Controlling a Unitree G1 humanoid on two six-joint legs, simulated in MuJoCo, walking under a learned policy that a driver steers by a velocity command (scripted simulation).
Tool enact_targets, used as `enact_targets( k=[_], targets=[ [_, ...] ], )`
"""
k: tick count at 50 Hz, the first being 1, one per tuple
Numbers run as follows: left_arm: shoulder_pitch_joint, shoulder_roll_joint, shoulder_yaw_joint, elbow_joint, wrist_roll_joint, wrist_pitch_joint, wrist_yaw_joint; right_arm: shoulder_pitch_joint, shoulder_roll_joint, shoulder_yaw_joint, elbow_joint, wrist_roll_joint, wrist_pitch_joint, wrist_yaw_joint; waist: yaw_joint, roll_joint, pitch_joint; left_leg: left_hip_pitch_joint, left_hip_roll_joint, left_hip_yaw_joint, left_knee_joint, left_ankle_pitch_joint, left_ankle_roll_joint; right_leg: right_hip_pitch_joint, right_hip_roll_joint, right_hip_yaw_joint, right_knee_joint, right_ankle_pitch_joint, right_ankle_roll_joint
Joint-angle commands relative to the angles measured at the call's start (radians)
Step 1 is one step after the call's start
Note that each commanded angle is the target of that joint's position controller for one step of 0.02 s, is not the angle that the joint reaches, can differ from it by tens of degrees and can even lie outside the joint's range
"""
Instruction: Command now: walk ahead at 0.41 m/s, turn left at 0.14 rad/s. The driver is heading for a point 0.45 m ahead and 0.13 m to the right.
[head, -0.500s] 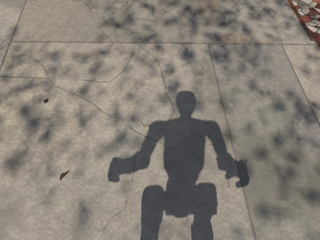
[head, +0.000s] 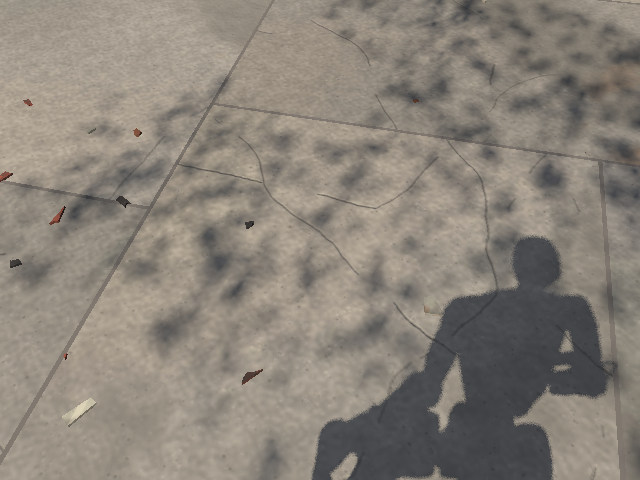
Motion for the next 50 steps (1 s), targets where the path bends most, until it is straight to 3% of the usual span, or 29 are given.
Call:
enact_targets(
  k=[1, 2, 3, 4, 5, 6, 7, 8, 10, 13, 16, 19, 23, 26, 27, 28, 29, 30, 31, 32, 33, 34, 35, 38, 41, 44, 47, 49, 50],
  targets=[
    [-0.050, 0.205, 0.044, -0.056, -0.013, -0.005, -0.005, -0.033, -0.098, -0.027, -0.078, 0.009, -0.026, 0.004, -0.073, -0.157, 0.057, 0.173, -0.037, 0.054, -0.126, 0.049, 0.041, -0.148, -0.226, 0.157, -0.075, 0.062, -0.182],
    [-0.048, 0.185, 0.035, -0.054, -0.008, -0.005, -0.006, 0.055, -0.124, -0.043, -0.050, 0.010, -0.023, -0.002, -0.119, -0.137, 0.018, 0.311, -0.057, 0.060, -0.154, 0.044, 0.063, -0.185, -0.202, 0.125, 0.015, 0.175, -0.158],
    [-0.052, 0.138, 0.017, -0.056, 0.003, -0.009, -0.008, 0.189, -0.169, -0.065, -0.019, 0.010, -0.021, -0.012, -0.187, -0.083, -0.066, 0.500, -0.008, -0.007, -0.173, 0.034, 0.096, -0.250, -0.140, 0.049, 0.224, 0.248, -0.115],
    [-0.044, 0.046, -0.014, -0.110, 0.019, -0.023, -0.009, 0.316, -0.277, -0.090, -0.010, -0.017, -0.017, -0.023, -0.217, 0.176, -0.196, 0.787, 0.258, -0.400, -0.241, -0.122, 0.215, -0.558, -0.014, -0.060, 0.618, 0.039, -0.028],
    [-0.060, 0.080, -0.007, -0.120, 0.002, -0.040, -0.001, 0.360, -0.257, -0.084, 0.002, -0.019, -0.023, -0.013, -0.228, 0.237, -0.222, 0.763, 0.358, -0.690, -0.376, -0.284, 0.299, -0.700, 0.035, 0.043, 0.833, -0.270, -0.022],
    [-0.075, 0.153, 0.015, -0.122, -0.024, -0.044, -0.005, 0.295, -0.189, -0.059, -0.001, -0.021, -0.033, -0.007, -0.204, 0.166, -0.108, 0.674, 0.344, -0.595, -0.388, -0.336, 0.277, -0.770, -0.025, 0.100, 0.930, -0.217, -0.045],
    [-0.096, 0.155, 0.016, -0.120, -0.029, -0.042, -0.009, 0.236, -0.141, -0.045, -0.009, -0.020, -0.038, -0.005, -0.176, 0.144, -0.039, 0.591, 0.296, -0.469, -0.402, -0.303, 0.245, -0.771, -0.060, 0.092, 0.927, -0.128, -0.062],
    [-0.108, 0.142, 0.017, -0.116, -0.018, -0.038, -0.010, 0.184, -0.113, -0.037, -0.011, -0.020, -0.042, -0.003, -0.153, 0.109, 0.008, 0.520, 0.256, -0.373, -0.431, -0.218, 0.226, -0.758, -0.084, 0.085, 0.889, -0.052, -0.061],
    [-0.097, 0.116, 0.019, -0.101, -0.009, -0.017, -0.014, 0.126, -0.085, -0.031, -0.009, -0.030, -0.054, -0.003, -0.113, 0.110, 0.049, 0.414, 0.201, -0.215, -0.476, -0.019, 0.192, -0.684, -0.107, 0.096, 0.844, 0.055, -0.050],
    [-0.100, 0.079, 0.014, -0.101, -0.009, 0.005, -0.014, 0.133, -0.088, -0.038, 0.011, -0.037, -0.073, -0.006, -0.098, 0.063, 0.057, 0.394, 0.183, -0.071, -0.496, 0.216, 0.193, -0.703, -0.085, 0.116, 0.804, 0.164, -0.023],
    [-0.169, 0.065, 0.007, -0.136, 0.000, 0.002, -0.019, 0.129, -0.100, -0.041, 0.028, -0.035, -0.076, -0.014, -0.103, 0.041, 0.078, 0.381, 0.164, 0.037, -0.516, 0.298, 0.183, -0.696, -0.064, 0.100, 0.615, 0.305, -0.009],
    [-0.284, 0.038, -0.010, -0.181, 0.006, -0.003, -0.039, 0.161, -0.124, -0.045, 0.049, -0.027, -0.072, -0.027, -0.145, 0.021, 0.109, 0.384, 0.164, 0.116, -0.540, 0.330, 0.162, -0.643, -0.054, 0.015, 0.437, 0.410, -0.019],
    [-0.393, 0.032, -0.017, -0.251, 0.001, -0.009, -0.071, 0.230, -0.148, -0.052, 0.087, -0.014, -0.043, -0.036, -0.169, 0.009, 0.125, 0.544, 0.208, 0.163, -0.467, 0.507, 0.146, -0.679, -0.029, -0.042, 0.319, 0.348, -0.064],
    [-0.345, 0.079, 0.005, -0.272, -0.001, -0.002, -0.082, 0.220, -0.190, -0.063, 0.080, -0.013, -0.012, -0.053, -0.108, 0.071, 0.030, 0.638, 0.219, 0.197, -0.268, 1.011, 0.122, -0.555, 0.056, -0.122, 0.321, 0.194, -0.120],
    [-0.261, 0.112, 0.022, -0.260, -0.004, 0.004, -0.080, 0.214, -0.203, -0.066, 0.074, -0.016, -0.001, -0.059, -0.057, 0.092, -0.028, 0.637, 0.217, 0.202, -0.137, 1.125, 0.116, -0.448, 0.089, -0.135, 0.329, 0.147, -0.145],
    [-0.118, 0.161, 0.049, -0.231, 0.001, 0.005, -0.069, 0.200, -0.201, -0.062, 0.068, -0.014, 0.005, -0.063, 0.024, 0.076, -0.098, 0.548, 0.192, 0.206, 0.065, 1.111, 0.096, -0.231, 0.117, -0.118, 0.267, 0.196, -0.179],
    [0.019, 0.213, 0.069, -0.206, 0.012, 0.013, -0.047, 0.194, -0.183, -0.051, 0.048, -0.019, -0.005, -0.065, 0.093, -0.006, -0.188, 0.313, 0.143, 0.197, 0.351, 0.800, 0.058, 0.084, 0.017, 0.047, 0.228, 0.340, -0.228],
    [-0.029, 0.303, 0.070, -0.222, 0.033, 0.008, -0.032, 0.340, -0.021, 0.000, 0.006, -0.053, -0.033, -0.037, -0.065, -0.271, -0.312, -0.152, -0.077, 0.117, 0.757, -0.379, -0.017, 0.476, -0.312, 0.592, 0.250, 0.612, -0.440],
    [0.019, 0.223, 0.056, -0.235, 0.032, 0.007, -0.026, 0.289, -0.136, -0.016, 0.035, -0.018, -0.063, -0.019, 0.029, -0.115, -0.490, -0.170, -0.084, -0.106, 0.872, -0.422, -0.014, 0.491, -0.369, 0.716, 0.159, 0.658, -0.492],
    [-0.047, 0.185, 0.041, -0.230, 0.032, 0.004, -0.027, 0.180, -0.168, -0.028, 0.001, 0.021, -0.068, -0.015, 0.026, -0.073, -0.330, -0.214, -0.023, -0.114, 0.825, -0.343, -0.004, 0.369, -0.325, 0.513, 0.146, 0.790, -0.430],
    [-0.107, 0.153, 0.033, -0.225, 0.016, 0.001, -0.028, 0.140, -0.148, -0.021, -0.011, 0.012, -0.069, -0.022, -0.016, -0.006, -0.187, -0.224, 0.021, -0.082, 0.726, -0.280, -0.002, 0.202, -0.270, 0.384, 0.129, 0.805, -0.374],
    [-0.159, 0.124, 0.024, -0.228, 0.010, 0.001, -0.026, 0.120, -0.145, -0.025, -0.002, -0.006, -0.062, -0.032, -0.048, 0.021, -0.111, -0.190, 0.044, -0.062, 0.656, -0.246, -0.010, 0.061, -0.231, 0.315, 0.095, 0.786, -0.338],
    [-0.192, 0.111, 0.017, -0.233, 0.020, 0.001, -0.024, 0.142, -0.148, -0.030, 0.000, -0.011, -0.046, -0.034, -0.086, 0.001, -0.080, -0.108, 0.058, -0.062, 0.618, -0.216, -0.016, -0.061, -0.202, 0.262, 0.051, 0.788, -0.326],
    [-0.234, 0.128, 0.019, -0.209, 0.033, -0.012, -0.025, 0.212, -0.091, -0.019, 0.021, -0.023, -0.008, -0.046, -0.137, -0.047, -0.075, 0.009, 0.051, -0.034, 0.472, -0.129, -0.056, -0.219, -0.160, 0.148, -0.002, 0.878, -0.321],
    [-0.246, 0.132, 0.019, -0.179, 0.032, -0.002, -0.013, 0.171, -0.066, -0.010, 0.013, -0.032, 0.000, -0.053, -0.127, -0.086, -0.099, 0.033, 0.041, -0.020, 0.279, 0.013, -0.068, -0.214, -0.112, 0.061, 0.012, 0.882, -0.279],
    [-0.219, 0.131, 0.014, -0.149, 0.032, 0.017, -0.005, 0.088, -0.069, -0.009, -0.002, -0.022, -0.001, -0.046, -0.084, -0.097, -0.108, 0.059, 0.032, -0.022, 0.131, 0.148, -0.064, -0.175, -0.108, 0.055, 0.020, 0.762, -0.251],
    [-0.207, 0.126, 0.007, -0.116, 0.034, 0.030, -0.006, 0.035, -0.085, -0.015, -0.018, -0.021, -0.002, -0.040, -0.067, -0.108, -0.085, 0.076, 0.023, -0.033, 0.032, 0.120, -0.046, -0.141, -0.142, 0.107, 0.052, 0.641, -0.244],
    [-0.225, 0.113, -0.001, -0.103, 0.025, 0.035, -0.007, 0.047, -0.090, -0.021, -0.015, -0.029, -0.006, -0.035, -0.093, -0.107, -0.076, 0.139, 0.004, -0.023, -0.083, 0.125, -0.014, -0.143, -0.144, 0.134, 0.114, 0.548, -0.217],
    [-0.221, 0.095, -0.008, -0.095, 0.018, 0.034, -0.006, 0.067, -0.093, -0.024, -0.009, -0.037, -0.010, -0.033, -0.112, -0.091, -0.073, 0.219, 0.001, -0.024, -0.197, 0.252, 0.010, -0.162, -0.115, 0.136, 0.151, 0.457, -0.177]
  ],
)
